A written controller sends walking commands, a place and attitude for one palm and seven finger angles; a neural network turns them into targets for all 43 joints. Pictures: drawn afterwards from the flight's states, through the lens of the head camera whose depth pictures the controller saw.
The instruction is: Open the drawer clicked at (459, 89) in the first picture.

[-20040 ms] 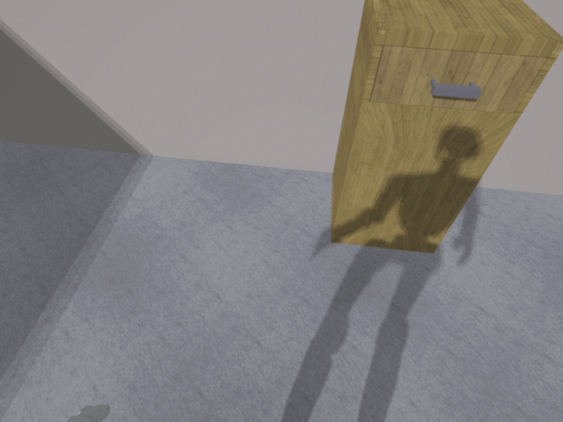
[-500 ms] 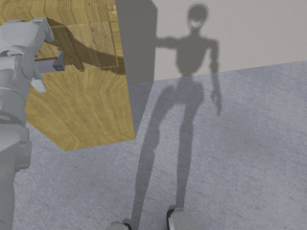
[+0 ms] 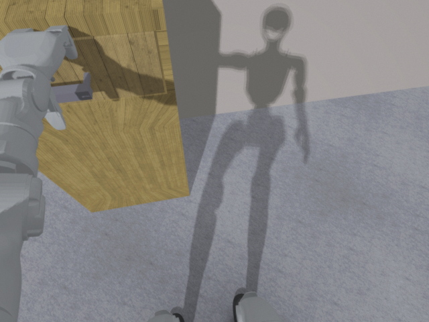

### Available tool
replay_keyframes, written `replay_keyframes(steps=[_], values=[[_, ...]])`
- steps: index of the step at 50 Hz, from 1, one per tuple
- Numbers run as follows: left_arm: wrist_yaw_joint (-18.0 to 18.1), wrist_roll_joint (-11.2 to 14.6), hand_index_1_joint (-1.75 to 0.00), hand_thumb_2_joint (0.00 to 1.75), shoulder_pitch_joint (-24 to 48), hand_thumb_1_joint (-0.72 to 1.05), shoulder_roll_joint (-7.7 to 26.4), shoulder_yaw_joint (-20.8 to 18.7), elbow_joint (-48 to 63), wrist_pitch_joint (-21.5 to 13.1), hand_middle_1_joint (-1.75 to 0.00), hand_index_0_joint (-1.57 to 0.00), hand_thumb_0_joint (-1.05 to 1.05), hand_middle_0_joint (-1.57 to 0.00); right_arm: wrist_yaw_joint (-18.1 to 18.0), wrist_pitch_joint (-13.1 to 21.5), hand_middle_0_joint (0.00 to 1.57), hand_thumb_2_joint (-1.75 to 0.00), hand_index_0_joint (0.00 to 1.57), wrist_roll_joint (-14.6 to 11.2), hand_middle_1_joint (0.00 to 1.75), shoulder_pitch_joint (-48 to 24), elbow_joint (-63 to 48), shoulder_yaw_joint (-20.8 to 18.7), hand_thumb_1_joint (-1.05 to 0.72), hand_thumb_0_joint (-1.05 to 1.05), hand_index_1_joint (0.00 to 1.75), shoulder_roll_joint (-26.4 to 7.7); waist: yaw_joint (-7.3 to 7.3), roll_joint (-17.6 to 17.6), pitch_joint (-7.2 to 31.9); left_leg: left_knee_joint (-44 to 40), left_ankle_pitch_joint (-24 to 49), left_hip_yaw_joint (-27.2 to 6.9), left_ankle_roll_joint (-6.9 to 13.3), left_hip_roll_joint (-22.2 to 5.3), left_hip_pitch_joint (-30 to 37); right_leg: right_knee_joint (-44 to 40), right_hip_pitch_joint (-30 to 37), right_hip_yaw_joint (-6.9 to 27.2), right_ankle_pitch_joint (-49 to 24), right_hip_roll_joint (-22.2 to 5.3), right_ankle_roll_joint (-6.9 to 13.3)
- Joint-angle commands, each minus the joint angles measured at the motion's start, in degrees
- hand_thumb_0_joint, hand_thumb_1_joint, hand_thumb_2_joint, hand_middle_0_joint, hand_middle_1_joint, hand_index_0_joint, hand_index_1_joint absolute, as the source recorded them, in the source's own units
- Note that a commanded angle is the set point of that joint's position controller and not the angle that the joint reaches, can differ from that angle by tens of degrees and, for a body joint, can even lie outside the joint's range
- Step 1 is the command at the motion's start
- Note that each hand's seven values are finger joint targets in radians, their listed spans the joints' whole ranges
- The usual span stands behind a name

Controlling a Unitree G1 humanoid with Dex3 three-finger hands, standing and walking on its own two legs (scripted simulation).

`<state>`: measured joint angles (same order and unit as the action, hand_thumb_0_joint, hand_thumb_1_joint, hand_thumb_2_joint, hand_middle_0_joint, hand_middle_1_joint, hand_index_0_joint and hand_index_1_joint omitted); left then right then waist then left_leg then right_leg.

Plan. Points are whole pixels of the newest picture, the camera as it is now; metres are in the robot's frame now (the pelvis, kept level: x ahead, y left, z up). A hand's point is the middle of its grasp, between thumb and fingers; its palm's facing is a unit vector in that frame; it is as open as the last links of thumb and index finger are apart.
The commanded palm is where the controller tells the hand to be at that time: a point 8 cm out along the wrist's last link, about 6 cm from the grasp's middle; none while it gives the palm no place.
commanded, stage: move the hooked fingers above the handle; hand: left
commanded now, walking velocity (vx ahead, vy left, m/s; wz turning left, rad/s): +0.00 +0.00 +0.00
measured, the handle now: (59, 87) +0.59 +0.25 +0.05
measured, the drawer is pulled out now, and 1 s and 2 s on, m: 0.00 0.00 0.00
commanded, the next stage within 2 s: lower the fingers behind the handle in 1.22 s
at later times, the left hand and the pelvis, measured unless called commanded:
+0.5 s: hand (52, 79) +0.55 +0.23 +0.11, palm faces -0.01 +0.00 -1.00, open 13.6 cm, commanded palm +0.54 +0.25 +0.15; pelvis +0.00 +0.00 +0.00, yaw +0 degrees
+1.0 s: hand (51, 79) +0.55 +0.23 +0.11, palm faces -0.01 -0.01 -1.00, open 13.6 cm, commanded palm +0.54 +0.27 +0.15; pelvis +0.00 +0.00 +0.00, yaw +0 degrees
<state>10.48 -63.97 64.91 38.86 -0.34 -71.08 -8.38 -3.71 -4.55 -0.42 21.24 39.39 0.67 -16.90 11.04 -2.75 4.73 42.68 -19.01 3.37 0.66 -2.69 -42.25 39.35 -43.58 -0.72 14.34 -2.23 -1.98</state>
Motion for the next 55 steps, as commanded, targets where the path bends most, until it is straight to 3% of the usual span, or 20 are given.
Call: replay_keyframes(steps=[1, 5, 7, 8, 10, 13, 15, 18, 20, 24, 28, 32, 35, 39, 42, 45, 49, 51, 53, 55], values=[[1.7, 1.1, -1.2, 0.3, 26.1, -0.5, 22.3, -4.0, 7.1, 4.3, -1.2, -0.3, 0.0, -0.3, -0.9, 0.7, 0.2, -0.9, 0.2, 0.0, 0.3, 9.1, -2.3, -3.9, -0.9, 0.0, 0.3, -10.1, -0.52, -0.1, 22.8, -5.6, 5.8, -1.6, 1.6, 3.3, 8.8, -4.8, 14.1, -0.4, -3.7, 3.5, 2.0], [2.0, 0.9, -1.2, 0.3, 27.7, -0.5, 21.6, -3.2, 6.3, 4.5, -1.2, -0.3, 0.0, -0.3, -0.9, 1.0, 0.2, -0.9, 0.2, 0.0, 0.3, 9.6, -2.1, -3.8, -0.9, 0.0, 0.3, -10.3, 0.32, 0.3, 21.7, -5.7, 4.4, -1.8, 1.7, 3.2, 8.3, -5.0, 12.8, -0.4, -2.3, 3.5, 1.9], [2.0, 0.7, -1.2, 0.3, 27.3, -0.5, 23.5, -4.5, 6.4, 4.5, -1.2, -0.3, 0.0, -0.3, -0.9, 1.0, 0.2, -0.9, 0.2, 0.1, 0.3, 9.6, -2.1, -3.8, -0.9, 0.0, 0.3, -10.4, -0.29, 0.2, 23.4, -5.3, 5.0, -1.6, 1.8, 3.3, 8.3, -4.7, 14.1, -0.2, -3.0, 3.4, 1.9], [2.0, 0.6, -1.2, 0.3, 27.7, -0.5, 23.2, -4.4, 6.3, 4.6, -1.2, -0.3, 0.0, -0.3, -1.0, 0.9, 0.2, -0.9, 0.2, 0.2, 0.3, 9.8, -2.0, -3.8, -0.9, 0.0, 0.3, -10.4, 0.06, 1.3, 23.7, -5.1, 5.6, -1.8, 1.8, 3.4, 8.4, -4.7, 14.2, -0.3, -3.5, 3.6, 2.0], [2.0, 0.7, -1.2, 0.3, 27.6, -0.5, 21.2, -3.0, 5.8, 4.8, -1.2, -0.3, 0.0, -0.3, -0.8, 1.1, 0.2, -0.9, 0.2, 0.1, 0.3, 9.9, -2.1, -3.8, -0.9, 0.0, 0.3, -10.2, 0.13, -0.7, 22.7, -5.4, 4.6, -1.9, 1.6, 3.3, 8.7, -4.7, 12.6, -0.5, -2.3, 3.6, 2.0], [2.1, 0.6, -1.2, 0.3, 28.4, -0.5, 22.2, -3.9, 6.2, 4.7, -1.2, -0.3, 0.0, -0.3, -0.8, 1.1, 0.2, -0.9, 0.2, 0.2, 0.3, 10.2, -2.0, -3.9, -0.9, 0.0, 0.3, -10.4, 0.18, 0.5, 23.4, -5.1, 5.2, -2.0, 1.8, 3.3, 8.7, -4.8, 13.0, -0.4, -2.7, 3.7, 2.1], [2.1, 0.3, -1.2, 0.3, 28.1, -0.5, 22.7, -3.9, 6.0, 4.8, -1.2, -0.3, 0.0, -0.3, -0.8, 1.2, 0.2, -0.9, 0.2, 0.2, 0.3, 10.1, -1.9, -3.8, -0.9, 0.0, 0.3, -10.3, 0.04, -1.0, 23.6, -5.1, 4.7, -1.9, 1.7, 3.3, 8.6, -4.6, 12.8, -0.4, -2.4, 3.5, 2.0], [2.0, 0.5, -1.2, 0.3, 28.7, -0.5, 21.0, -3.2, 5.9, 4.8, -1.2, -0.3, 0.0, -0.3, -0.7, 1.3, 0.2, -0.9, 0.2, 0.2, 0.3, 10.3, -1.9, -4.0, -0.9, 0.0, 0.3, -10.3, 0.48, -0.2, 22.8, -5.2, 4.8, -2.0, 1.7, 3.2, 8.8, -4.8, 12.2, -0.6, -2.3, 3.7, 2.1], [2.2, 0.2, -1.2, 0.3, 28.4, -0.5, 22.9, -4.2, 6.6, 4.7, -1.2, -0.3, 0.0, -0.3, -0.7, 1.4, 0.2, -0.9, 0.2, 0.4, 0.3, 10.2, -1.9, -3.9, -0.9, 0.0, 0.3, -10.3, -0.13, -1.2, 24.0, -5.1, 4.7, -2.1, 1.8, 3.2, 8.8, -4.5, 12.9, -0.4, -2.3, 3.6, 2.1], [2.2, 0.4, -1.2, 0.3, 28.8, -0.5, 22.0, -3.7, 6.7, 4.6, -1.2, -0.3, 0.0, -0.3, -0.7, 1.5, 0.2, -0.9, 0.2, 0.3, 0.3, 10.4, -1.8, -4.0, -0.9, 0.0, 0.3, -10.2, 0.37, -0.8, 23.7, -5.2, 4.5, -2.1, 1.8, 3.1, 8.9, -4.8, 12.7, -0.4, -2.2, 3.6, 1.9], [2.1, 0.6, -1.2, 0.3, 28.2, -0.5, 24.3, -6.0, 8.5, 4.3, -1.2, -0.3, 0.0, -0.3, -0.6, 1.3, 0.2, -0.9, 0.2, 0.6, 0.3, 10.3, -1.7, -4.1, -0.9, 0.0, 0.3, -10.3, -0.89, -1.1, 25.9, -5.0, 6.9, -1.9, 1.8, 3.2, 9.4, -4.5, 14.8, -0.2, -4.4, 3.7, 2.2], [1.9, 1.0, -1.2, 0.3, 26.2, -0.5, 23.1, -5.2, 7.8, 4.4, -1.2, -0.3, 0.0, -0.3, -0.5, 1.2, 0.2, -0.9, 0.2, 0.3, 0.3, 9.8, -1.9, -4.0, -0.9, 0.0, 0.3, -10.1, -1.01, -0.1, 23.5, -5.6, 6.0, -2.0, 1.6, 3.2, 8.6, -4.9, 14.9, -0.5, -3.8, 3.7, 2.0], [2.0, 1.2, -1.2, 0.3, 25.3, -0.5, 25.1, -6.9, 8.9, 4.1, -1.2, -0.3, 0.0, -0.3, -0.6, 1.1, 0.2, -0.9, 0.2, 0.5, 0.3, 9.5, -1.8, -4.1, -0.9, 0.0, 0.3, -10.2, -1.83, -0.5, 25.2, -5.5, 7.3, -1.6, 1.7, 3.3, 9.1, -4.8, 16.8, -0.1, -5.4, 3.5, 2.0], [1.9, 1.4, -1.2, 0.3, 25.1, -0.5, 24.0, -5.7, 8.2, 4.1, -1.2, -0.3, 0.0, -0.3, -0.8, 1.0, 0.2, -0.9, 0.2, 0.2, 0.3, 9.2, -1.7, -4.0, -0.9, 0.0, 0.3, -10.2, -1.29, 0.4, 23.3, -6.0, 5.9, -1.5, 1.7, 3.3, 8.7, -5.3, 16.1, -0.2, -4.3, 3.5, 1.9], [2.0, 1.4, -1.2, 0.3, 24.5, -0.5, 25.5, -6.9, 9.3, 4.1, -1.2, -0.3, 0.0, -0.3, -0.8, 0.8, 0.2, -0.9, 0.2, 0.3, 0.3, 8.9, -1.9, -4.1, -0.9, 0.0, 0.3, -10.3, -2.1, -0.2, 24.9, -5.7, 7.6, -1.3, 1.7, 3.5, 9.2, -4.9, 17.5, -0.1, -6.0, 3.4, 2.0], [1.9, 1.6, -1.2, 0.3, 23.8, -0.5, 24.2, -6.1, 8.3, 4.3, -1.2, -0.3, 0.0, -0.3, -0.8, 0.8, 0.2, -0.9, 0.2, 0.2, 0.3, 8.7, -1.9, -4.0, -0.9, 0.0, 0.3, -10.1, -1.69, 1.3, 23.4, -5.8, 7.4, -1.3, 1.6, 3.4, 8.8, -5.2, 17.3, -0.2, -6.1, 3.5, 1.8], [1.9, 1.5, -1.2, 0.3, 24.1, -0.5, 25.4, -6.6, 8.9, 4.1, -1.2, -0.3, 0.0, -0.3, -1.0, 0.6, 0.2, -0.9, 0.2, 0.1, 0.3, 8.5, -2.1, -3.9, -0.9, 0.0, 0.3, -10.2, -1.88, 0.7, 24.3, -5.7, 8.0, -1.1, 1.6, 3.5, 9.0, -5.0, 18.0, 0.0, -6.9, 3.3, 1.8], [1.8, 1.6, -1.2, 0.3, 23.0, -0.5, 25.1, -6.2, 7.9, 4.4, -1.2, -0.3, 0.0, -0.3, -1.1, 0.6, 0.2, -0.9, 0.2, -0.1, 0.3, 8.0, -2.2, -3.8, -0.9, 0.0, 0.3, -10.2, -1.94, 2.0, 22.3, -5.9, 6.9, -1.0, 1.5, 3.5, 8.0, -5.2, 17.8, 0.0, -6.2, 3.2, 1.7], [1.8, 1.5, -1.2, 0.3, 24.0, -0.5, 25.5, -6.6, 9.5, 4.0, -1.2, -0.3, 0.0, -0.3, -1.2, 0.5, 0.2, -0.9, 0.2, 0.1, 0.3, 8.1, -2.3, -3.9, -0.9, 0.0, 0.3, -10.2, -2.18, 0.9, 24.2, -5.7, 8.4, -1.0, 1.5, 3.6, 9.1, -4.9, 18.4, -0.1, -7.2, 3.3, 1.9], [2.0, 1.4, -1.2, 0.3, 24.6, -0.5, 24.1, -5.5, 8.8, 4.4, -1.2, -0.3, 0.0, -0.3, -1.2, 0.6, 0.2, -0.9, 0.2, 0.0, 0.3, 8.1, -2.3, -3.8, -0.9, 0.0, 0.3, -10.1, -1.49, 0.7, 23.3, -5.8, 7.8, -1.2, 1.5, 3.4, 9.2, -4.9, 17.0, -0.2, -6.4, 3.3, 1.7]])
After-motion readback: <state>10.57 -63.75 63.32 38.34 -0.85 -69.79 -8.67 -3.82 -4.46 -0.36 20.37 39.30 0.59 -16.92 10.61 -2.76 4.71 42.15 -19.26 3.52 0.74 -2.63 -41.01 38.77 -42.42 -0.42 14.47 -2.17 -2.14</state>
